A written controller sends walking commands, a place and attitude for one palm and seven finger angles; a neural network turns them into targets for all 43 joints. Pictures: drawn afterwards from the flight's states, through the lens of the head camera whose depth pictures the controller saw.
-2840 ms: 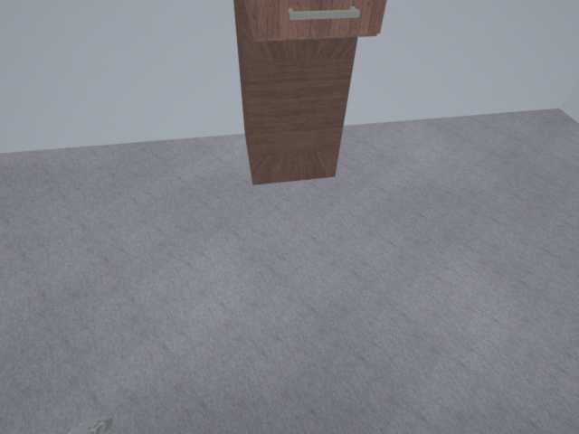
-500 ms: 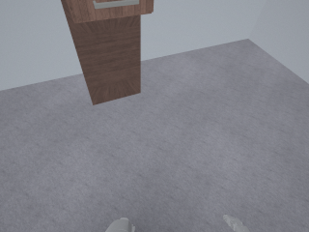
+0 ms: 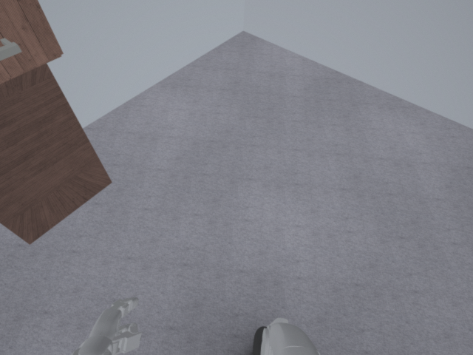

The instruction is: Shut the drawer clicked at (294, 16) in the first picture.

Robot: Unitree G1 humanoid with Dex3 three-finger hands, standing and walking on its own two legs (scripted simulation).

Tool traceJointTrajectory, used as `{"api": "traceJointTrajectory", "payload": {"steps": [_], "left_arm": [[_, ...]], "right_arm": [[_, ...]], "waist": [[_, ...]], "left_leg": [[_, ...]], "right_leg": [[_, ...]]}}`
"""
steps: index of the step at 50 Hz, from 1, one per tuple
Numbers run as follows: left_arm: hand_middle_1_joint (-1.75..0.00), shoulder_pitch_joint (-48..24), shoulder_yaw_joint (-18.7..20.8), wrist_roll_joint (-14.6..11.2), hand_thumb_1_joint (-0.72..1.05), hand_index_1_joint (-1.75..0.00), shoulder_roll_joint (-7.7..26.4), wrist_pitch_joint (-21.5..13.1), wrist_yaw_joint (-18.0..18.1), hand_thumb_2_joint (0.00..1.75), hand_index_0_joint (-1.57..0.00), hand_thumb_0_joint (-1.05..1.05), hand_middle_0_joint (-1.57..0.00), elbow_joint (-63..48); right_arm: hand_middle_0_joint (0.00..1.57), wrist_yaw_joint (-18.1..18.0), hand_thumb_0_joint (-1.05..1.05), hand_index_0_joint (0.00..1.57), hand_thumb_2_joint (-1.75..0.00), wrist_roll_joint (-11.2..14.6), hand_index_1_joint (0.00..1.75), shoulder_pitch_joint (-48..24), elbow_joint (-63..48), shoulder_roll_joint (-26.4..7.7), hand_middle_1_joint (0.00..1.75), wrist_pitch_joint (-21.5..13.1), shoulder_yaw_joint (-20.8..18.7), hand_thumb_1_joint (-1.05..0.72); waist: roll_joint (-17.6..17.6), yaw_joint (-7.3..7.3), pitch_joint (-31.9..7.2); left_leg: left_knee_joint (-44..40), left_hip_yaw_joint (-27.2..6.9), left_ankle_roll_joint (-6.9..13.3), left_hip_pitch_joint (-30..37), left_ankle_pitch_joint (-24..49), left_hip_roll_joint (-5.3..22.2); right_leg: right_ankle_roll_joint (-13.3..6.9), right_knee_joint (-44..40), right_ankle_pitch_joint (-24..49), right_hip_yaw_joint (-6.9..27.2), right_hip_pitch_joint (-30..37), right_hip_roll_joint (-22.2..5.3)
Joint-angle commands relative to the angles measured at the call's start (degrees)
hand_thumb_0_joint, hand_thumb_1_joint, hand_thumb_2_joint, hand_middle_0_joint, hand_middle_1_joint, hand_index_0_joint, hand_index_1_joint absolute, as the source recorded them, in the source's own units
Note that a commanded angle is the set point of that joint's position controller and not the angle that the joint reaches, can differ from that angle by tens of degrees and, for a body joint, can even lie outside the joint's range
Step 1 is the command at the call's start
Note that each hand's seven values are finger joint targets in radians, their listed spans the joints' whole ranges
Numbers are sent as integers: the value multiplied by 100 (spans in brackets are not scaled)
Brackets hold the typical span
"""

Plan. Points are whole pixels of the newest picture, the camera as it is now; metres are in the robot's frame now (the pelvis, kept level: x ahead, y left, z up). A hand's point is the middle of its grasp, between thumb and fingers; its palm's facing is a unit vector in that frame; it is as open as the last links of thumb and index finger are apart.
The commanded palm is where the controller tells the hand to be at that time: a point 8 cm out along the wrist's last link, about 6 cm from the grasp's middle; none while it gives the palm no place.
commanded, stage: walk to a spot facing it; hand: left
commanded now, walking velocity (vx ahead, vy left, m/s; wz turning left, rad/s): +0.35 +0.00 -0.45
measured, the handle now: out of the picture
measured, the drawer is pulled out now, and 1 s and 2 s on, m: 0.25 0.25 0.25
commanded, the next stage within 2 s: turn to face it in 0.80 s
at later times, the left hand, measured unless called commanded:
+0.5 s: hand (136, 307) +0.23 +0.20 -0.17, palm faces -0.05 -0.98 -0.20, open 7.3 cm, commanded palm none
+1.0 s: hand (206, 174) +0.58 +0.07 -0.17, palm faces -0.45 -0.87 -0.23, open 7.3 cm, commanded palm none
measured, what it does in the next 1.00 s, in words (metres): walks ahead, turning right: right foot, then left foot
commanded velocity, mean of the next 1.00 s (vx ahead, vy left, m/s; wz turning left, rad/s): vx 0.21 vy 0.00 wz -0.31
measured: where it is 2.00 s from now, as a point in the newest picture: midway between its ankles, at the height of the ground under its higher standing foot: (249, 297)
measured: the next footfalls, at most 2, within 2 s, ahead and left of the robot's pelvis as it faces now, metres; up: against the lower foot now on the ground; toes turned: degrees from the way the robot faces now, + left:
right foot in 0.06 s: +0.18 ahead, -0.10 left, +0.00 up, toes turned -9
left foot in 0.52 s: +0.35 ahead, +0.10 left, +0.00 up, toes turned -2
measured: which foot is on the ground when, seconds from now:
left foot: down 0.00-0.06, up 0.08-0.50, down 0.52-0.96, up 0.98-1.00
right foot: up 0.00-0.04, down 0.06-0.52, up 0.54-0.96, down 0.98-1.00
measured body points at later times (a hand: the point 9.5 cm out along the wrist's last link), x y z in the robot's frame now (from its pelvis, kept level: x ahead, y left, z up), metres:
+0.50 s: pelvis +0.22 +0.00 +0.00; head +0.23 +0.02 +0.45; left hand +0.24 +0.25 -0.16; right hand +0.30 -0.25 -0.12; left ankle +0.31 +0.11 -0.73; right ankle +0.14 -0.09 -0.73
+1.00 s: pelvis +0.38 -0.05 -0.02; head +0.41 -0.07 +0.43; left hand +0.60 +0.12 -0.15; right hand +0.22 -0.25 -0.17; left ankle +0.32 +0.11 -0.71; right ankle +0.42 -0.17 -0.74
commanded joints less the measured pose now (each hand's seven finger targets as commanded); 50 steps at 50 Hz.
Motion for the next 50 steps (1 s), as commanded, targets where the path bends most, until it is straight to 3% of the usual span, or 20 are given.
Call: {"api": "traceJointTrajectory", "payload": {"steps": [1, 2, 3, 4, 7, 10, 21, 24, 25, 26, 27, 29, 31, 33, 43, 46, 47, 48, 49, 50], "left_arm": [[-30, 1140, 54, -22, 90, -30, 379, -297, 55, 90, -20, 0, -20, -36], [-30, 1892, 186, -10, 90, -30, 882, -374, 108, 90, -20, 0, -20, 193], [-30, 2530, 327, -71, 90, -30, 1539, -423, 221, 90, -20, 0, -20, 285], [-30, 2528, 367, -220, 90, -30, 1796, -350, 272, 90, -20, 0, -20, 324], [-30, 1283, 121, -198, 90, -30, 984, -412, 311, 90, -20, 0, -20, 53], [-30, 1027, 80, -114, 90, -30, 720, -529, 339, 90, -20, 0, -20, 109], [-30, 1880, 98, -102, 90, -30, 723, -556, 317, 90, -20, 0, -20, 482], [-30, 1695, 122, -140, 90, -30, 689, -506, 316, 90, -20, 0, -20, 454], [-30, 1758, 100, -173, 90, -30, 442, -496, 275, 90, -20, 0, -20, 380], [-30, 1789, 44, -196, 90, -30, 189, -521, 215, 90, -20, 0, -20, 253], [-30, 1574, 82, -114, 90, -30, 445, -507, 252, 90, -20, 0, -20, 234], [-30, 1300, 128, -82, 90, -30, 360, -446, 157, 90, -20, 0, -20, 287], [-30, 1583, 123, -42, 90, -30, 137, -300, 108, 90, -20, 0, -20, 390], [-30, 1722, 134, -54, 90, -30, 40, -195, 97, 90, -20, 0, -20, 415], [-30, 622, 84, -65, 90, -30, -103, -100, 85, 90, -20, 0, -20, -46], [-30, 1235, 77, -29, 90, -30, 89, -212, 151, 90, -20, 0, -20, 87], [-30, 1880, 128, -5, 90, -30, 345, -305, 212, 90, -20, 0, -20, 295], [-30, 2399, 228, 22, 90, -30, 970, -407, 317, 90, -20, 0, -20, 462], [-30, 2641, 208, -134, 90, -30, 1214, -413, 347, 90, -20, 0, -20, 591], [-30, 2232, 155, -153, 90, -30, 1169, -411, 405, 90, -20, 0, -20, 484]], "right_arm": [[20, -12, 0, 20, -90, 43, 30, -91, -400, -1082, 30, -77, -134, -90], [20, 58, 0, 20, -90, 125, 30, -42, -472, -915, 30, -62, -91, -90], [20, 54, 0, 20, -90, 200, 30, 37, -716, -478, 30, -75, -28, -90], [20, -1, 0, 20, -90, 184, 30, -548, -875, -579, 30, -75, -58, -90], [20, 25, 0, 20, -90, 46, 30, -759, -741, -569, 30, 66, -105, -90], [20, 42, 0, 20, -90, 4, 30, -200, -508, -308, 30, 208, -81, -90], [20, 208, 0, 20, -90, 36, 30, -1943, -1125, -244, 30, 41, -85, -90], [20, 123, 0, 20, -90, 33, 30, -1203, -899, -505, 30, -48, -147, -90], [20, 44, 0, 20, -90, -21, 30, -495, -699, -988, 30, -98, -259, -90], [20, 32, 0, 20, -90, -64, 30, 161, -588, -1595, 30, -85, -370, -90], [20, -11, 0, 20, -90, -23, 30, 69, -591, -1358, 30, -51, -294, -90], [20, -28, 0, 20, -90, 15, 30, -644, -780, -878, 30, -75, -178, -90], [20, -44, 0, 20, -90, 26, 30, -973, -801, -599, 30, -129, -88, -90], [20, -68, 0, 20, -90, 58, 30, -967, -761, -541, 30, -162, -85, -90], [20, -59, 0, 20, -90, 26, 30, -643, -548, -772, 30, 41, -265, -90], [20, -42, 0, 20, -90, 51, 30, -736, -565, -882, 30, 96, -276, -90], [20, -8, 0, 20, -90, 88, 30, -701, -540, -792, 30, 105, -234, -90], [20, 34, 0, 20, -90, 176, 30, -520, -600, -359, 30, 125, -121, -90], [20, -48, 0, 20, -90, 196, 30, -511, -664, -229, 30, 179, -84, -90], [20, -86, 0, 20, -90, 203, 30, -552, -647, -164, 30, 238, -45, -90]], "waist": [[899, 856, -943], [329, 1181, -1561], [-867, 1266, -2309], [-512, 1293, -2093], [67, 572, -599], [-148, 112, -640], [-495, 630, -309], [-126, 194, -489], [796, -86, -924], [2099, -227, -1254], [1577, -278, -1106], [767, 25, -296], [827, 367, -119], [883, 476, -237], [1281, 210, -182], [1027, 573, -703], [555, 906, -1125], [-950, 1063, -1781], [-942, 1011, -2217], [-593, 878, -2191]], "left_leg": [[1836, -274, 441, -235, 6167, 1255], [3349, -331, 220, -1774, 4553, 1117], [5441, -615, -124, -3714, -704, 98], [6096, -1572, -1, -4207, -942, 111], [5555, -2071, -41, -3782, 446, 598], [4633, -1934, -130, -3246, 677, 537], [1634, -1695, -57, -2874, 928, 10], [408, -1597, 24, -1028, 1204, -153], [-23, -2619, 315, 282, 814, 674], [-649, -4346, 911, 1013, 796, 2287], [-937, -4635, 1048, 534, 278, 2490], [-1071, -3576, 960, -497, 499, 2134], [-1094, -2439, 672, -1055, 1383, 1681], [-1006, -1765, 648, -1072, 2086, 1520], [-45, -493, 650, -529, 4441, 1459], [1213, -509, 492, -626, 4987, 1410], [2218, -491, 289, -1203, 4421, 1155], [3820, -526, 26, -2793, 1056, 467], [4861, -1368, -53, -3077, -1404, 18], [5010, -2056, -10, -3039, -1293, 130]], "right_leg": [[-381, -846, -195, -496, 2125, 676], [-662, -1050, 184, 302, 4113, -4], [-1457, -1406, 1159, 3430, 5449, -1950], [-1693, -2034, 1439, 3765, 4947, -2257], [-1055, -2662, 151, 2480, 2281, -1461], [-903, -2739, 598, 1573, 1569, -960], [-903, -2602, 269, 1986, 2139, -882], [-578, -1569, 496, 1700, 1495, -472], [-315, -177, 260, 1348, 636, 32], [9, 1693, -2037, 439, -488, 598], [9, 2613, -2101, 858, -697, 339], [77, 3124, -1268, 859, -878, -140], [191, 3001, -699, 744, -504, -260], [279, 2863, -408, 641, -396, -318], [287, 230, -127, -152, 151, 18], [77, -678, 96, -258, 1585, 305], [24, -1201, 1058, -114, 2804, 173], [-475, -1161, 3366, 1562, 4307, -1340], [-1106, -1229, 5362, 2270, 4301, -2247], [-1203, -1507, 4622, 2045, 3807, -2221]]}}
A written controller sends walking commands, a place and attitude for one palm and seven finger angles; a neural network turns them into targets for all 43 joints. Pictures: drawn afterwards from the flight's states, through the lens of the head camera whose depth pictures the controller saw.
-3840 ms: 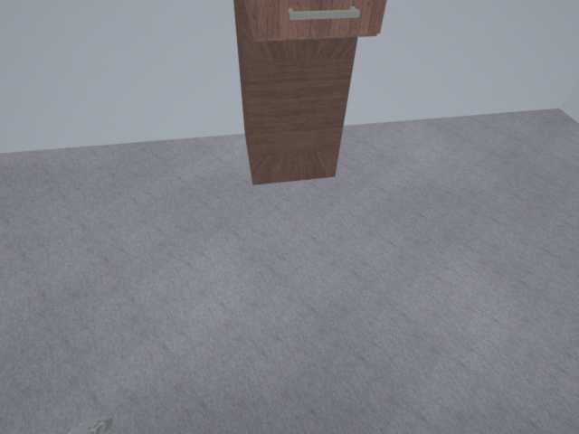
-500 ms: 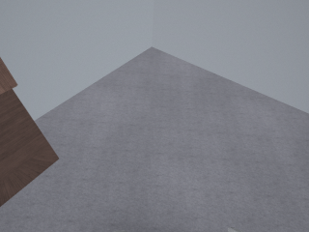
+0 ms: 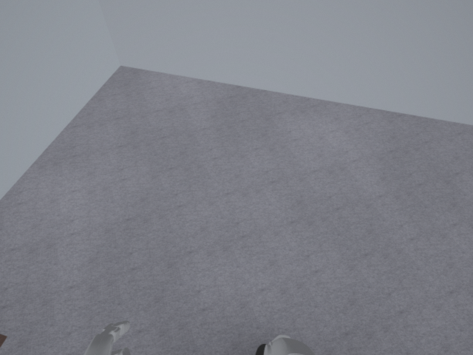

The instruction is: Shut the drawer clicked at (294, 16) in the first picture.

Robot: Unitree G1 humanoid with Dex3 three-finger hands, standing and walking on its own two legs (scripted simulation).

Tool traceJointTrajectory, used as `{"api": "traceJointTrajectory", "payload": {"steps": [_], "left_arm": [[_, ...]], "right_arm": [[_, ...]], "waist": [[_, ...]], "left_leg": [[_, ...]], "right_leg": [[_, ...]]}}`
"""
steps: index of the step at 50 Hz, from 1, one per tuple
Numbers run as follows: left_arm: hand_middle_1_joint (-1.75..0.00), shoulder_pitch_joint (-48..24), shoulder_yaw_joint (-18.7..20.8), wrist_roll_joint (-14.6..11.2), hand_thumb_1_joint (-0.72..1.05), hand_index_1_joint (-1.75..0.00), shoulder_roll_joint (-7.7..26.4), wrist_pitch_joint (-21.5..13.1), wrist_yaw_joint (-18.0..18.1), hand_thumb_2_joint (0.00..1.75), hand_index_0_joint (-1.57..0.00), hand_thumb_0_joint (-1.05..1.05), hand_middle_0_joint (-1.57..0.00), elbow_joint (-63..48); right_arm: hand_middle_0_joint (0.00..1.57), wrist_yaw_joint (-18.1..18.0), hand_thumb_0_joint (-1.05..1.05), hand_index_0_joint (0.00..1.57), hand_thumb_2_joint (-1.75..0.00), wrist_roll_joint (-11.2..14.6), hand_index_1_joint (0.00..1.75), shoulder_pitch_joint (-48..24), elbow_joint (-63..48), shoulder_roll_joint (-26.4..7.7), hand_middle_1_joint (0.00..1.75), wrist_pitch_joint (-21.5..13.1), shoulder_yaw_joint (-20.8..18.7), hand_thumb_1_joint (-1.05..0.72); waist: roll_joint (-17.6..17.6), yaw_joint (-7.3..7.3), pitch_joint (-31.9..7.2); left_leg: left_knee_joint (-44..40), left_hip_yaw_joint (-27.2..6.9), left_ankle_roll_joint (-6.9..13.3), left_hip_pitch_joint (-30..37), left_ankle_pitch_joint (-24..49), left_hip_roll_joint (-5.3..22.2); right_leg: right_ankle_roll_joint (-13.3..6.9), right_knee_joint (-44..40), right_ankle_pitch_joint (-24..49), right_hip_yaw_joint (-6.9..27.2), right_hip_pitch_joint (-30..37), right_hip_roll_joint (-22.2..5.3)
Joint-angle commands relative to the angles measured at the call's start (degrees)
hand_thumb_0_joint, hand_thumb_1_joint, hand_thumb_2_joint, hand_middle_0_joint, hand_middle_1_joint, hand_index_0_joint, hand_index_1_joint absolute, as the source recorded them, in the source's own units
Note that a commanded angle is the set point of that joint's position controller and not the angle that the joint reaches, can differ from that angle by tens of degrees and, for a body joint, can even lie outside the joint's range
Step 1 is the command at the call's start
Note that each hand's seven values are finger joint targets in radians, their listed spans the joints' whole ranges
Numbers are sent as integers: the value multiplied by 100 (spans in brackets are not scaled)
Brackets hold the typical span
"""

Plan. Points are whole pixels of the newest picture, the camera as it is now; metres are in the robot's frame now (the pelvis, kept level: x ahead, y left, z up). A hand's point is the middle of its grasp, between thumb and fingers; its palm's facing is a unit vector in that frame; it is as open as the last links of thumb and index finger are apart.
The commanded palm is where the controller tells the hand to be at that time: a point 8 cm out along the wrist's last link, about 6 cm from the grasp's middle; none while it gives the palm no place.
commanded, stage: turn to face it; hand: left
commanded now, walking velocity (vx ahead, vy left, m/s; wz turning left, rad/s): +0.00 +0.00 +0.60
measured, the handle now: out of the picture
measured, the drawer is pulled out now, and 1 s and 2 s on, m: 0.25 0.25 0.25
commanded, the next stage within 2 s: none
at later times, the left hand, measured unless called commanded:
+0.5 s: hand out of the picture +0.08 +0.25 -0.16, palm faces +0.27 -0.94 -0.20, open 7.3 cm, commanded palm none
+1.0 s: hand out of the picture +0.00 +0.16 -0.12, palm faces +0.53 -0.80 -0.28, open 7.4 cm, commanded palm none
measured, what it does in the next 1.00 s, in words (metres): steps on the spot, turning left: left foot, then right foot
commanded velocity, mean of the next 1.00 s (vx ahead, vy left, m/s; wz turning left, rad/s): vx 0.00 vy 0.00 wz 0.60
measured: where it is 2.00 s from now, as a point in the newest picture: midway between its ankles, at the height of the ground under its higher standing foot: outside the picture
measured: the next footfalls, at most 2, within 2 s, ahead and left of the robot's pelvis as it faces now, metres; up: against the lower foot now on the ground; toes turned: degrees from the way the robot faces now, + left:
left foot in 0.34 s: +0.09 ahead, +0.14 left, +0.00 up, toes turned +19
right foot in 0.80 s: +0.13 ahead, -0.11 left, +0.00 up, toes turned +22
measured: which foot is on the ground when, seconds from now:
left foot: up 0.00-0.32, down 0.34-0.80, up 0.82-1.00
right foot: down 0.00-0.34, up 0.36-0.78, down 0.80-1.00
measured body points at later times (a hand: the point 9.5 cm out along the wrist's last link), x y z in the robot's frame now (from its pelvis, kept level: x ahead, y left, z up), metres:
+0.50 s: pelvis +0.04 +0.03 +0.02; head +0.06 +0.07 +0.47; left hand +0.06 +0.29 -0.14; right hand +0.12 -0.20 -0.12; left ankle +0.05 +0.12 -0.71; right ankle +0.06 -0.11 -0.64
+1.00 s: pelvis +0.03 -0.05 +0.03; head +0.05 -0.07 +0.48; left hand -0.03 +0.20 -0.10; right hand +0.25 -0.24 -0.12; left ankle -0.04 +0.08 -0.62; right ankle +0.09 -0.13 -0.71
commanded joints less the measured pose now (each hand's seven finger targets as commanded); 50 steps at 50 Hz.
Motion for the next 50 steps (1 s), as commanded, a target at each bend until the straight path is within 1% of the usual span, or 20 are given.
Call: {"api": "traceJointTrajectory", "payload": {"steps": [1, 3, 5, 11, 14, 15, 16, 17, 19, 21, 23, 31, 36, 38, 39, 40, 41, 44, 46, 50], "left_arm": [[-30, 1251, 110, -121, 90, -30, 1081, -110, 244, 90, -20, 0, -20, 148], [-30, 313, -31, -90, 90, -30, 635, -45, 318, 90, -20, 0, -20, -12], [-30, -15, -56, -67, 90, -30, 561, -2, 322, 90, -20, 0, -20, -101], [-30, 143, 46, -54, 90, -30, 664, 132, 349, 90, -20, 0, -20, -146], [-30, 198, 108, -84, 90, -30, 635, 177, 351, 90, -20, 0, -20, -214], [-30, 250, 100, -136, 90, -30, 543, 222, 326, 90, -20, 0, -20, -251], [-30, 341, 93, -169, 90, -30, 230, 277, 289, 90, -20, 0, -20, -401], [-30, -2, 52, -159, 90, -30, 41, 291, 266, 90, -20, 0, -20, -681], [-30, -238, 110, -68, 90, -30, 79, 262, 243, 90, -20, 0, -20, -702], [-30, 134, 148, -74, 90, -30, 184, 222, 198, 90, -20, 0, -20, -481], [-30, 269, 148, -113, 90, -30, 221, 227, 196, 90, -20, 0, -20, -367], [-30, 117, 116, -162, 90, -30, 321, 278, 230, 90, -20, 0, -20, -499], [-30, 593, 87, -199, 90, -30, 408, 244, 259, 90, -20, 0, -20, -493], [-30, 1104, 123, -184, 90, -30, 590, 178, 278, 90, -20, 0, -20, -432], [-30, 1320, 200, -106, 90, -30, 995, 120, 318, 90, -20, 0, -20, -450], [-30, 1148, 261, -28, 90, -30, 1524, 108, 338, 90, -20, 0, -20, -568], [-30, 965, 223, -92, 90, -30, 1381, 103, 355, 90, -20, 0, -20, -668], [-30, 103, 67, -75, 90, -30, 885, 87, 328, 90, -20, 0, -20, -853], [-30, 312, 38, -73, 90, -30, 853, 49, 320, 90, -20, 0, -20, -834], [-30, 816, 73, -56, 90, -30, 1010, 79, 318, 90, -20, 0, -20, -671]], "right_arm": [[20, -87, 0, 20, -90, 53, 30, 79, -482, -212, 30, 5, 69, -90], [20, -54, 0, 20, -90, -16, 30, 147, -239, -257, 30, 122, 54, -90], [20, -19, 0, 20, -90, -22, 30, 350, -155, -122, 30, 230, 88, -90], [20, 104, 0, 20, -90, -27, 30, -97, -480, -90, 30, 263, 49, -90], [20, 137, 0, 20, -90, -52, 30, 90, -550, -123, 30, 210, -2, -90], [20, 146, 0, 20, -90, -68, 30, 210, -516, -281, 30, 183, -42, -90], [20, 135, 0, 20, -90, -108, 30, 341, -593, -754, 30, 141, -151, -90], [20, 96, 0, 20, -90, -166, 30, 442, -715, -1188, 30, 131, -256, -90], [20, 1, 0, 20, -90, -131, 30, 136, -712, -1108, 30, 63, -266, -90], [20, -39, 0, 20, -90, -98, 30, -397, -857, -885, 30, -13, -180, -90], [20, -58, 0, 20, -90, -65, 30, -467, -883, -884, 30, -44, -173, -90], [20, 7, 0, 20, -90, -76, 30, -484, -932, -1257, 30, 97, -317, -90], [20, 73, 0, 20, -90, -87, 30, -1003, -1149, -1417, 30, 207, -392, -90], [20, 111, 0, 20, -90, -37, 30, -1288, -1278, -1368, 30, 242, -401, -90], [20, 150, 0, 20, -90, 15, 30, -1252, -1376, -1036, 30, 262, -360, -90], [20, 168, 0, 20, -90, -7, 30, -1294, -1577, -679, 30, 254, -287, -90], [20, 160, 0, 20, -90, -96, 30, -1460, -1566, -1054, 30, 286, -348, -90], [20, 271, 0, 20, -90, -88, 30, -1205, -1235, -943, 30, 406, -347, -90], [20, 302, 0, 20, -90, -71, 30, -1134, -1198, -879, 30, 420, -306, -90], [20, 316, 0, 20, -90, -61, 30, -1611, -1313, -838, 30, 443, -256, -90]], "waist": [[-1097, 518, -1902], [-505, 157, -1015], [-614, -6, -764], [-762, 212, -520], [-471, 82, -661], [26, 32, -600], [1455, -32, -517], [2126, -213, -320], [1350, -107, -580], [964, 127, -813], [820, 150, -983], [890, -61, -1023], [1069, 139, -986], [849, 411, -1033], [-258, 517, -1050], [-1878, 513, -778], [-1607, 515, -688], [-757, 7, -132], [-859, 76, -289], [-807, 378, -317]], "left_leg": [[2510, -1601, 57, -1901, -462, -351], [2060, -1620, 59, -1487, 179, -201], [1577, -1399, 26, -1249, 363, -295], [370, -991, 27, -1368, 432, -451], [-1058, -828, 51, -857, 1240, -579], [-1774, -1014, 116, -500, 1708, -503], [-2635, -2710, 571, -451, 2181, 470], [-3443, -4132, 1286, -724, 2535, 1458], [-3405, -4082, 1310, -610, 2085, 1129], [-3048, -3098, 1113, -163, 2998, 621], [-2884, -2692, 1119, 102, 3869, 431], [-2812, -3217, 1308, 357, 3662, 340], [-2665, -3540, 1172, -461, 3217, 92], [-2231, -3379, 845, -1138, 2645, -244], [-1244, -2838, 434, -2128, 1483, -796], [288, -1806, -14, -3031, -200, -1574], [1186, -2187, 104, -2742, -237, -1186], [2308, -1887, -8, -2445, 847, -931], [2207, -1693, -115, -2415, 1030, -937], [1374, -1463, -192, -2305, 777, -867]], "right_leg": [[-998, -1486, 3250, 2290, 2537, -2234], [-648, -1890, 1636, 1361, 1088, -1846], [-492, -2019, 1080, 768, 571, -1708], [-394, -1969, 59, 367, 746, -1790], [-111, -1126, -1, -5, 804, -1651], [114, -551, -405, -148, 447, -1439], [511, 543, -1581, -380, -333, -764], [704, 1885, -2609, -127, -879, -249], [650, 3147, -1866, 710, -1256, -300], [730, 3150, -1157, 801, -1216, -376], [798, 2856, -1058, 793, -1010, -346], [847, 1510, -1484, 797, -497, -80], [721, 136, -1272, 694, 663, 176], [660, -1250, -373, 663, 1693, 104], [359, -2242, -815, 1612, 2433, -904], [-335, -2611, -658, 3176, 2267, -2468], [-482, -2581, -532, 2892, 1443, -2532], [-252, -2239, -151, 1469, 742, -1643], [-205, -2098, 245, 996, 1096, -1487], [-309, -2093, 274, 839, 1552, -1673]]}}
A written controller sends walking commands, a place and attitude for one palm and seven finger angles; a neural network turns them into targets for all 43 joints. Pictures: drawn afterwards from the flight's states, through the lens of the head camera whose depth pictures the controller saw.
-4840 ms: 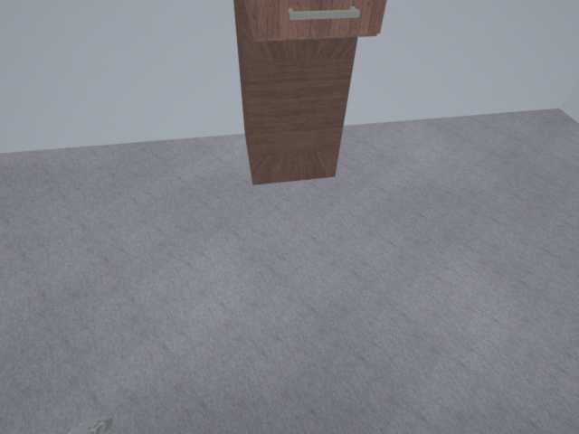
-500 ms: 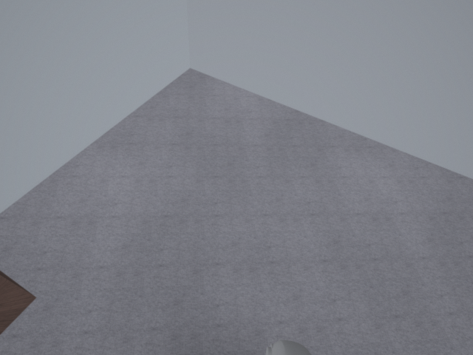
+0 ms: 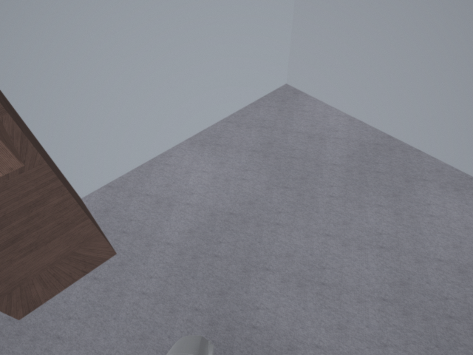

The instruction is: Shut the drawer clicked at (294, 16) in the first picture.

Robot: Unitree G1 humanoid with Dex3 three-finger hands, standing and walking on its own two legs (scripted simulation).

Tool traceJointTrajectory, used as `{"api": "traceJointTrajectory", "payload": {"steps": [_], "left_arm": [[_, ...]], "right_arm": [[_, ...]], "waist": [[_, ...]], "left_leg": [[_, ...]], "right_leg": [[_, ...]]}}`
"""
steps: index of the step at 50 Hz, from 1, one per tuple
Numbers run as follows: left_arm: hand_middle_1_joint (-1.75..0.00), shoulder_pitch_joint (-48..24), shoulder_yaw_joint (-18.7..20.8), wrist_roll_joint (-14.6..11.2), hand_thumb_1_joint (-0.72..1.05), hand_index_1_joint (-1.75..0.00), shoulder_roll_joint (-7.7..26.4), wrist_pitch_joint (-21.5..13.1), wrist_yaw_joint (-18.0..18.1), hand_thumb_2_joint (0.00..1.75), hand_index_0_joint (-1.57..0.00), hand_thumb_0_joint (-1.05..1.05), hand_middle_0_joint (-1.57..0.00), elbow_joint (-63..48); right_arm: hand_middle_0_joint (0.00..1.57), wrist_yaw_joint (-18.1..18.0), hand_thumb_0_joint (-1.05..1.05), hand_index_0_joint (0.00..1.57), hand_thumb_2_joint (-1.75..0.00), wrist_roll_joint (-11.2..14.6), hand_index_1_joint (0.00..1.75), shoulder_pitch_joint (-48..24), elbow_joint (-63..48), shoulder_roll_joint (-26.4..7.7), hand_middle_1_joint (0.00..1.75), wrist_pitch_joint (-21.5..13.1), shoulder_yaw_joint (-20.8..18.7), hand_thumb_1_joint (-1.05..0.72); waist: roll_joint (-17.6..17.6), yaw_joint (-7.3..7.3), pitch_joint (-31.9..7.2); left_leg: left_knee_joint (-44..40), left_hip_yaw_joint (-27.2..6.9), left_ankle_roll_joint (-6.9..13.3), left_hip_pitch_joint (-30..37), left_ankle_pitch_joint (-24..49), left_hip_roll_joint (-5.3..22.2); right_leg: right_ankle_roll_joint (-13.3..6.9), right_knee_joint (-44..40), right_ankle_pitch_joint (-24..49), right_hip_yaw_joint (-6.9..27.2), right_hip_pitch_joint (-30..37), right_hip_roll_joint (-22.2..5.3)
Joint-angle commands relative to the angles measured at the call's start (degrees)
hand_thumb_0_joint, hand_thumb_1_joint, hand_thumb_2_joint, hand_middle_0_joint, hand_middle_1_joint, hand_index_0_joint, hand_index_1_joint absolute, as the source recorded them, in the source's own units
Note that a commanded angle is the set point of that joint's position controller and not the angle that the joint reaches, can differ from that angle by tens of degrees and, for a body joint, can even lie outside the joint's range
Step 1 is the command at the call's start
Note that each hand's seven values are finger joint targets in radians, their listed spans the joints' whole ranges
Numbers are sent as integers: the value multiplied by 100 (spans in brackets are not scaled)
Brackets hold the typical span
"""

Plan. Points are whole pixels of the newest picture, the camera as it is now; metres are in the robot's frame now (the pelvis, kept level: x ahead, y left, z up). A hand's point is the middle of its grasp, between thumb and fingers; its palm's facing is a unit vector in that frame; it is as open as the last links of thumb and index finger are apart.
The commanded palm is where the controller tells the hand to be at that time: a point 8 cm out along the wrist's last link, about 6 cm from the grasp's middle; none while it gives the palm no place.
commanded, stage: turn to face it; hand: left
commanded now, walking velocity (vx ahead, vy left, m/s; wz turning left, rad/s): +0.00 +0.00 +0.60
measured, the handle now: out of the picture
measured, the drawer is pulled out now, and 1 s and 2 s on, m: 0.25 0.25 0.25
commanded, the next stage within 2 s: take the last steps up to it in 1.14 s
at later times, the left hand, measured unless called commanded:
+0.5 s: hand out of the picture -0.04 +0.28 -0.17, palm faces +0.35 -0.89 -0.27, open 7.4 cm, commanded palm none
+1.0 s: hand out of the picture -0.11 +0.19 -0.15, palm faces +0.57 -0.78 -0.26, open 7.4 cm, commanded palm none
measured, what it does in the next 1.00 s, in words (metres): steps on the spot, turning left: left foot, then right foot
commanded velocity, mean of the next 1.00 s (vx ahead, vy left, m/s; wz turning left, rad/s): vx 0.00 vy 0.00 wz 0.53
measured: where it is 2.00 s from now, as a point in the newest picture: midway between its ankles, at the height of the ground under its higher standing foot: outside the picture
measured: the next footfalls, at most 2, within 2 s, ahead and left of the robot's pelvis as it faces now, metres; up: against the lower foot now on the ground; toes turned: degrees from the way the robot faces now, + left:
left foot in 0.24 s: -0.01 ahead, +0.15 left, +0.00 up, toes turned +17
right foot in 0.68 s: +0.04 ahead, -0.08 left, +0.00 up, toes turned +23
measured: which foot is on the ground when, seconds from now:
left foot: up 0.00-0.22, down 0.24-0.68, up 0.70-1.00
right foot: down 0.00-0.24, up 0.26-0.66, down 0.68-1.00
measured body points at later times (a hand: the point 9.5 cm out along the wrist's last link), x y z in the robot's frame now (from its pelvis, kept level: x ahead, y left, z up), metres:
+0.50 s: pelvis -0.04 +0.04 +0.00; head -0.02 +0.06 +0.45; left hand -0.06 +0.32 -0.15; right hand +0.12 -0.18 -0.13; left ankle -0.05 +0.14 -0.74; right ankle +0.01 -0.11 -0.68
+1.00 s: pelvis -0.06 -0.01 +0.00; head -0.03 -0.01 +0.45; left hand -0.14 +0.23 -0.13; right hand +0.15 -0.20 -0.15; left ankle -0.16 +0.11 -0.69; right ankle +0.01 -0.10 -0.74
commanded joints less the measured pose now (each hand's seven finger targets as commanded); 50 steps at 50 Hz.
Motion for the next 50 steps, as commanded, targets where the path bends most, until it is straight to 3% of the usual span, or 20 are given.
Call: {"api": "traceJointTrajectory", "payload": {"steps": [1, 7, 10, 11, 12, 13, 15, 17, 18, 28, 32, 33, 34, 35, 36, 38, 39, 44, 47, 50], "left_arm": [[-30, 165, 338, 5, 90, -30, 1295, -154, 86, 90, -20, 0, -20, -351], [-30, 367, 444, 39, 90, -30, 1526, -108, 59, 90, -20, 0, -20, -204], [-30, 297, 471, -25, 90, -30, 1501, -44, 14, 90, -20, 0, -20, -124], [-30, 321, 457, -71, 90, -30, 1340, -12, -13, 90, -20, 0, -20, -184], [-30, 174, 387, -97, 90, -30, 968, 3, -70, 90, -20, 0, -20, -441], [-30, -466, 293, -27, 90, -30, 968, 37, -53, 90, -20, 0, -20, -709], [-30, -576, 358, -57, 90, -30, 947, 75, -13, 90, -20, 0, -20, -541], [-30, -244, 393, -61, 90, -30, 982, 73, -69, 90, -20, 0, -20, -325], [-30, -146, 393, -57, 90, -30, 990, 64, -85, 90, -20, 0, -20, -247], [-30, -517, 335, -108, 90, -30, 839, 35, 7, 90, -20, 0, -20, -486], [-30, 130, 352, -146, 90, -30, 868, -45, 48, 90, -20, 0, -20, -405], [-30, 260, 394, -118, 90, -30, 1083, -99, 74, 90, -20, 0, -20, -393], [-30, 417, 503, -25, 90, -30, 1576, -153, 125, 90, -20, 0, -20, -416], [-30, 219, 462, -24, 90, -30, 1801, -106, 106, 90, -20, 0, -20, -527], [-30, 31, 460, -60, 90, -30, 1584, -134, 126, 90, -20, 0, -20, -566], [-30, -548, 349, -55, 90, -30, 1216, -119, 107, 90, -20, 0, -20, -661], [-30, -657, 298, -45, 90, -30, 1107, -150, 95, 90, -20, 0, -20, -676], [-30, -54, 321, -6, 90, -30, 1202, -164, 101, 90, -20, 0, -20, -411], [-30, 331, 358, 19, 90, -30, 1350, -154, 82, 90, -20, 0, -20, -215], [-30, 478, 409, 43, 90, -30, 1468, -142, 78, 90, -20, 0, -20, -51]], "right_arm": [[20, 11, 0, 20, -90, 10, 30, -522, -516, -316, 30, -94, 15, -90], [20, -20, 0, 20, -90, 76, 30, -629, -582, -243, 30, -222, 132, -90], [20, -52, 0, 20, -90, 56, 30, -115, -485, -352, 30, -302, 110, -90], [20, -60, 0, 20, -90, 44, 30, 181, -407, -693, 30, -348, 18, -90], [20, -94, 0, 20, -90, 10, 30, 449, -415, -1331, 30, -385, -148, -90], [20, -118, 0, 20, -90, 32, 30, 877, -291, -1574, 30, -340, -177, -90], [20, -251, 0, 20, -90, 19, 30, 503, -264, -1225, 30, -378, -101, -90], [20, -254, 0, 20, -90, 16, 30, -128, -458, -945, 30, -404, 4, -90], [20, -248, 0, 20, -90, 26, 30, -171, -480, -906, 30, -423, 13, -90], [20, -235, 0, 20, -90, -15, 30, 184, -350, -925, 30, -337, -75, -90], [20, -211, 0, 20, -90, 10, 30, -44, -457, -874, 30, -289, -105, -90], [20, -186, 0, 20, -90, 58, 30, -56, -494, -721, 30, -295, -89, -90], [20, -157, 0, 20, -90, 100, 30, 97, -603, -306, 30, -305, -19, -90], [20, -162, 0, 20, -90, 31, 30, 34, -706, -360, 30, -304, -35, -90], [20, -154, 0, 20, -90, -21, 30, -34, -602, -525, 30, -226, -85, -90], [20, -77, 0, 20, -90, -16, 30, 164, -374, -454, 30, -145, -95, -90], [20, -41, 0, 20, -90, -25, 30, 279, -280, -372, 30, -126, -64, -90], [20, -29, 0, 20, -90, 3, 30, -22, -285, -233, 30, -103, 29, -90], [20, -55, 0, 20, -90, 30, 30, -346, -350, -177, 30, -156, 109, -90], [20, -95, 0, 20, -90, 83, 30, -349, -328, -88, 30, -235, 189, -90]], "waist": [[-1031, 261, -34], [-1341, 413, -544], [-1115, 138, -743], [-297, -43, -928], [1516, -247, -903], [1274, -496, -693], [1415, -311, -556], [905, 19, -400], [707, 54, -493], [806, -118, -483], [761, 182, -684], [334, 275, -732], [-1266, 331, -789], [-1603, 300, -614], [-1744, 260, -446], [-945, -103, 47], [-865, -163, 95], [-957, 134, 7], [-1119, 348, -203], [-1350, 405, -498]], "left_leg": [[-650, 186, -91, -164, -292, 171], [-2196, 505, 49, 575, -715, 127], [-3848, 644, 172, 1690, 409, 55], [-4400, 109, 350, 2641, 1096, 440], [-4597, -1922, 1062, 3368, 2860, 1964], [-4611, -2071, 1537, 2986, 3469, 2439], [-4578, -1782, 1469, 2491, 3139, 1874], [-4650, -1254, 1237, 2097, 2678, 1327], [-4674, -1177, 1193, 2072, 2573, 1223], [-4585, -2152, 1400, 1911, 2244, 1074], [-4106, -2267, 1113, 1236, 2059, 724], [-3669, -2088, 853, 631, 1645, 471], [-2413, -1045, 370, -448, -3, -295], [-1160, -488, 185, -565, -1253, -494], [-412, -724, 231, -392, -1133, -227], [390, -543, 172, -300, -373, -49], [501, -384, 109, -226, -76, -12], [-381, -36, -26, -51, -197, 66], [-1358, 165, -25, 189, -554, 32], [-2258, 354, 65, 685, -720, -65]], "right_leg": [[-549, -1242, 816, 875, 318, -1472], [-633, -729, 1957, 632, 779, -1751], [-142, 151, 1888, 56, 353, -1561], [176, 970, 1177, -159, -466, -1328], [664, 2183, -1431, -343, -2183, -535], [656, 3060, -2132, 177, -2469, -342], [638, 3688, -1546, 801, -2529, -291], [658, 3704, -815, 823, -2199, -207], [666, 3638, -663, 809, -2071, -169], [615, 1775, -1059, 898, -1245, 291], [498, 67, -215, 813, 113, 476], [401, -749, 45, 1117, 846, 139], [-71, -1475, -115, 2580, 1551, -1345], [-648, -1571, 186, 3059, 798, -2294], [-692, -1645, 11, 2944, 156, -2085], [-524, -1550, -102, 2044, -423, -1503], [-435, -1418, 194, 1525, -404, -1261], [-516, -1292, 648, 1062, 111, -1277], [-641, -1021, 1687, 1005, 582, -1395], [-675, -633, 2759, 911, 837, -1455]]}}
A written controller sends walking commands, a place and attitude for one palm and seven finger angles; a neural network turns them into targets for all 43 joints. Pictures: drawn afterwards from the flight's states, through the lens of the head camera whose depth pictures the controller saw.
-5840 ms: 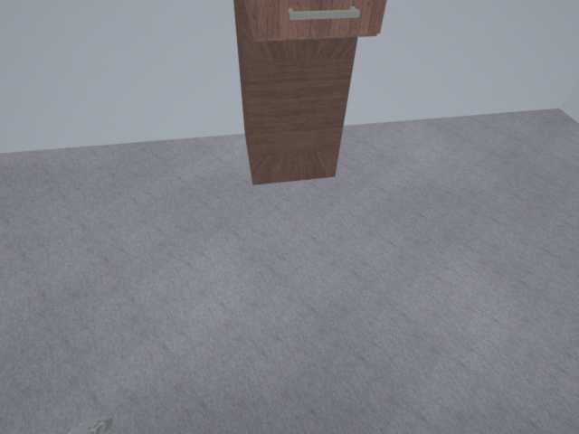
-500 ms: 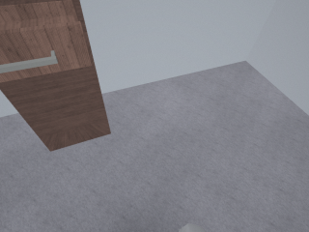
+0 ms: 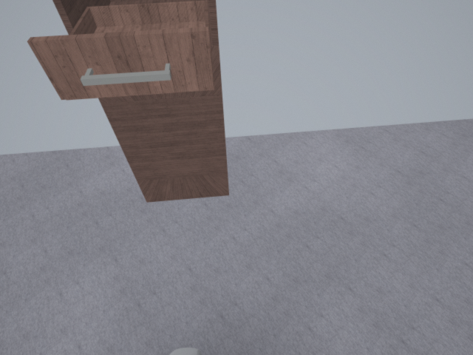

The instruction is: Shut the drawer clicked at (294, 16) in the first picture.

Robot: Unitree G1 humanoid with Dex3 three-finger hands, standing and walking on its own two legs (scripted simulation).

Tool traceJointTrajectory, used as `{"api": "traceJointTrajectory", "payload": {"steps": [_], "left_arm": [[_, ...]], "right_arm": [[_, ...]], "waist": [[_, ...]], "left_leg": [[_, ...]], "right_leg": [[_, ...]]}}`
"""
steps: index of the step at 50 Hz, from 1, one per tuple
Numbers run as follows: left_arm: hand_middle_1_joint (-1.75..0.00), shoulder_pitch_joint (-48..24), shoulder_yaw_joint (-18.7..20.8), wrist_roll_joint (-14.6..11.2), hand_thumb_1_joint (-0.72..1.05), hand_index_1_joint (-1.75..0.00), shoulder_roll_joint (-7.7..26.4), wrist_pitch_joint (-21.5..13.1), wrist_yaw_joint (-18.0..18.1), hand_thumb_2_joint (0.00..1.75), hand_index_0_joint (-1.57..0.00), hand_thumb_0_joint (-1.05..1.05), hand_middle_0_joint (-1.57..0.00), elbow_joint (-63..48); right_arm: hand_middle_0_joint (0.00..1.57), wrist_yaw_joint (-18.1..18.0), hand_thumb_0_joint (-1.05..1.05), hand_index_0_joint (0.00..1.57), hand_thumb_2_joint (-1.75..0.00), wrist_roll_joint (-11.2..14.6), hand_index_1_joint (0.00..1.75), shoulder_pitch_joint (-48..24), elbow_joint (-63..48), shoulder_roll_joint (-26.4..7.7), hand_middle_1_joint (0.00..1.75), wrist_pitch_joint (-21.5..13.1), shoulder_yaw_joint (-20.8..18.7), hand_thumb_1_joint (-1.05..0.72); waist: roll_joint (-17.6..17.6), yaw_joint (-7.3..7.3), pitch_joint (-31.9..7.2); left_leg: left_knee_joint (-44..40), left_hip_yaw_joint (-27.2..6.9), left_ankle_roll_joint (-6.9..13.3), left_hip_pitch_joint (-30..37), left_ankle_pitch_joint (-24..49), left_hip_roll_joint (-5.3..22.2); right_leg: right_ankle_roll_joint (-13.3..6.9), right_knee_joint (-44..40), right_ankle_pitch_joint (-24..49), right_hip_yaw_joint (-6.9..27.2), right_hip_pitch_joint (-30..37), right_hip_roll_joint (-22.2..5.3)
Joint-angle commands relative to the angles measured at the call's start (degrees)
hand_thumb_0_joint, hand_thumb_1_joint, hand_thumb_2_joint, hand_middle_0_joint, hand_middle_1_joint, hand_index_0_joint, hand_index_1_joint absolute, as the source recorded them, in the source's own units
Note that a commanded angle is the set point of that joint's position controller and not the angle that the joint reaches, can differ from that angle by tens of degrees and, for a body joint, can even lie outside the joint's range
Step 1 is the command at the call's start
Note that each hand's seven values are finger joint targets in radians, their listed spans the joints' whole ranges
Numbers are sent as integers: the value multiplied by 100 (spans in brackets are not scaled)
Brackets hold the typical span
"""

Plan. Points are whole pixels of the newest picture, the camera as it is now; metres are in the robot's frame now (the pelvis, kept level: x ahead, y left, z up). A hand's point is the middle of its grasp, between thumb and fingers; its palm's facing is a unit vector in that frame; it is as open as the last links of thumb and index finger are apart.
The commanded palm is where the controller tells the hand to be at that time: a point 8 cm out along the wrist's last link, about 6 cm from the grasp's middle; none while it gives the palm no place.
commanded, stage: turn to face it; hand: left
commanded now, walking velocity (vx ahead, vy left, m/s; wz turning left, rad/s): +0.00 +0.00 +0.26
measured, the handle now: (127, 73) +0.66 +0.29 +0.12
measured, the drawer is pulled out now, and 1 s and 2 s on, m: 0.25 0.25 0.25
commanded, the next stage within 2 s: take the last steps up to it in 0.14 s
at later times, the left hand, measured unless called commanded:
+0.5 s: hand out of the picture +0.01 +0.23 -0.16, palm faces +0.12 -0.97 -0.22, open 7.4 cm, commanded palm none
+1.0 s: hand out of the picture -0.02 +0.16 -0.17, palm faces +0.29 -0.95 -0.13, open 7.3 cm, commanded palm none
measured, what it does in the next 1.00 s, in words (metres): walks ahead: left foot, then right foot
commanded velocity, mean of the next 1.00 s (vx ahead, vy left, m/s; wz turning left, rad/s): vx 0.23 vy -0.02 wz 0.08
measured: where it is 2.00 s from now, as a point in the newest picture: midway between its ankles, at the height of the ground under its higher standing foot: (232, 315)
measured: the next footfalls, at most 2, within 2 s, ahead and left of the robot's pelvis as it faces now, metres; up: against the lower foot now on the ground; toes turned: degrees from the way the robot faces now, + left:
left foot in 0.12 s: +0.02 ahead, +0.15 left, +0.00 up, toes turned +7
right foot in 0.54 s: +0.05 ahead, -0.08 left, +0.00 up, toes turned +1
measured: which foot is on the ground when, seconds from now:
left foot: up 0.00-0.10, down 0.12-0.56, up 0.58-1.00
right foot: down 0.00-0.12, up 0.14-0.52, down 0.54-1.00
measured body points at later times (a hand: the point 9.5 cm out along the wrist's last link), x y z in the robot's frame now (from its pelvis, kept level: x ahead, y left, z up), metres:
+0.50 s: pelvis -0.01 +0.03 +0.00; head -0.01 +0.02 +0.45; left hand +0.01 +0.28 -0.15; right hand +0.07 -0.20 -0.15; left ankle -0.02 +0.14 -0.74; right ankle +0.01 -0.08 -0.72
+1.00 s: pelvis +0.11 +0.05 +0.00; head +0.14 +0.05 +0.44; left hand -0.04 +0.21 -0.15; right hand +0.21 -0.17 -0.16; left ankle +0.18 +0.18 -0.72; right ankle +0.01 -0.08 -0.74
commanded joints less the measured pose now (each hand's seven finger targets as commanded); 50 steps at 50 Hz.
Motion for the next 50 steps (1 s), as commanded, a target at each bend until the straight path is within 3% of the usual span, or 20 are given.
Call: {"api": "traceJointTrajectory", "payload": {"steps": [1, 3, 4, 5, 6, 7, 12, 19, 23, 25, 26, 28, 29, 30, 32, 35, 41, 47, 48, 50], "left_arm": [[-30, 429, 404, 2, 90, -30, 1424, -101, 91, 90, -20, 0, -20, -94], [-30, 301, 412, -40, 90, -30, 1362, -78, 92, 90, -20, 0, -20, -1], [-30, 264, 394, -98, 90, -30, 1274, -48, 81, 90, -20, 0, -20, -6], [-30, 377, 355, -140, 90, -30, 942, -9, 51, 90, -20, 0, -20, -141], [-30, 157, 207, -109, 90, -30, 673, 21, 37, 90, -20, 0, -20, -313], [-30, -185, 198, -71, 90, -30, 764, 104, 87, 90, -20, 0, -20, -272], [-30, 92, 219, -111, 90, -30, 740, 111, -3, 90, -20, 0, -20, 181], [-30, -170, 99, -33, 90, -30, 510, -13, -113, 90, -20, 0, -20, 234], [-30, 12, 79, -36, 90, -30, 393, -102, -150, 90, -20, 0, -20, 299], [-30, 644, 100, -27, 90, -30, 313, -156, -157, 90, -20, 0, -20, 560], [-30, 1074, 135, -6, 90, -30, 406, -214, -136, 90, -20, 0, -20, 706], [-30, 1704, 298, 9, 90, -30, 1184, -271, -21, 90, -20, 0, -20, 812], [-30, 1787, 308, -74, 90, -30, 1139, -338, 10, 90, -20, 0, -20, 843], [-30, 1518, 263, -71, 90, -30, 944, -367, 22, 90, -20, 0, -20, 840], [-30, 921, 153, -69, 90, -30, 534, -424, 24, 90, -20, 0, -20, 736], [-30, 1059, 68, -93, 90, -30, 257, -517, 25, 90, -20, 0, -20, 845], [-30, 1643, 79, -63, 90, -30, 238, -617, 48, 90, -20, 0, -20, 1244], [-30, 1900, 105, -27, 90, -30, 273, -537, 83, 90, -20, 0, -20, 1484], [-30, 1875, 121, -18, 90, -30, 292, -515, 87, 90, -20, 0, -20, 1498], [-30, 1608, 150, -58, 90, -30, 364, -492, 75, 90, -20, 0, -20, 1460]], "right_arm": [[20, -63, 0, 20, -90, 61, 30, -438, -570, -189, 30, -291, 88, -90], [20, -93, 0, 20, -90, 61, 30, -136, -437, -243, 30, -344, 96, -90], [20, -97, 0, 20, -90, 40, 30, 124, -362, -436, 30, -402, 63, -90], [20, -117, 0, 20, -90, -17, 30, 266, -367, -985, 30, -464, -51, -90], [20, -146, 0, 20, -90, -4, 30, 420, -348, -1355, 30, -410, -119, -90], [20, -218, 0, 20, -90, -23, 30, 523, -222, -1206, 30, -418, -85, -90], [20, -297, 0, 20, -90, 4, 30, -203, -331, -708, 30, -471, 97, -90], [20, -285, 0, 20, -90, -52, 30, 470, -35, -569, 30, -573, 76, -90], [20, -269, 0, 20, -90, -72, 30, 427, 76, -534, 30, -589, 51, -90], [20, -271, 0, 20, -90, -52, 30, 291, 118, -479, 30, -575, 78, -90], [20, -268, 0, 20, -90, -26, 30, 261, 134, -333, 30, -584, 98, -90], [20, -197, 0, 20, -90, 21, 30, -38, -189, 149, 30, -625, 217, -90], [20, -169, 0, 20, -90, -58, 30, -220, -206, -182, 30, -612, 134, -90], [20, -126, 0, 20, -90, -56, 30, -301, -156, -193, 30, -607, 86, -90], [20, -68, 0, 20, -90, -75, 30, 156, 141, -25, 30, -545, 48, -90], [20, -54, 0, 20, -90, -78, 30, 509, 346, 195, 30, -511, 68, -90], [20, -36, 0, 20, -90, -51, 30, -34, 208, 304, 30, -581, 85, -90], [20, 0, 0, 20, -90, -21, 30, -677, 27, 513, 30, -717, 188, -90], [20, -14, 0, 20, -90, -21, 30, -595, 44, 501, 30, -743, 173, -90], [20, -96, 0, 20, -90, -51, 30, 272, 301, 352, 30, -811, 148, -90]], "waist": [[-1269, 297, -682], [-1172, 91, -771], [-706, -83, -916], [757, -151, -1125], [1673, -255, -915], [1414, -385, -786], [950, 6, -387], [786, -247, -113], [807, -108, 141], [577, 197, 85], [181, 368, 30], [-1691, 723, 280], [-1534, 701, 398], [-1027, 528, 670], [-374, 91, 696], [-564, -21, 503], [-499, 130, 382], [-824, 327, 416], [-862, 269, 404], [-671, -192, -7]], "left_leg": [[-1284, 389, 82, 109, -143, -223], [-2461, 427, 153, 826, 672, -218], [-3219, 314, 245, 1590, 1514, -19], [-3357, -1097, 699, 2535, 3072, 1208], [-3273, -1874, 1393, 2459, 4887, 2163], [-3295, -1736, 1563, 1981, 4718, 2036], [-3354, -810, 1248, 1598, 4249, 1138], [-4096, -1547, 1455, 1587, 578, 1239], [-4143, -1672, 1394, 807, -433, 1190], [-3744, -1421, 1184, 171, -940, 940], [-3061, -1141, 986, -224, -986, 581], [-321, 95, 531, -1876, -975, -324], [394, -317, 576, -1924, -524, -38], [819, -342, 574, -1948, -87, 102], [1023, -226, 451, -1604, 735, 288], [968, -28, 311, -1333, 1350, 343], [233, 197, 230, -1789, 1435, 473], [-1244, 606, 452, -948, 1093, 244], [-1441, 627, 525, -627, 1000, 205], [-2202, 861, 615, 775, 1291, -117]], "right_leg": [[-717, -495, 3066, 964, 894, -1257], [-413, -48, 2989, 735, 695, -1105], [-127, 481, 2503, 459, 240, -940], [269, 1466, 621, 116, -1018, -349], [446, 2268, -2042, 324, -1856, -13], [411, 2823, -2001, 740, -1733, 5], [445, 3120, -846, 840, -1593, 121], [318, 2016, -950, 749, -1549, 255], [197, 955, -900, 632, -688, 381], [175, 65, -366, 475, 398, 554], [134, -544, -320, 670, 1032, 436], [-773, -2299, -2520, 3672, 1507, -1709], [-934, -2592, -2917, 4109, 969, -1784], [-965, -2663, -2920, 3887, 568, -1705], [-723, -2432, -1827, 2571, 136, -1193], [-580, -2333, -362, 1555, 163, -748], [-822, -2070, 1140, 1292, 965, -826], [-792, -1567, 2207, 1081, 1059, -816], [-788, -1414, 2220, 1106, 965, -862], [-613, -324, 2900, 758, 659, -576]]}}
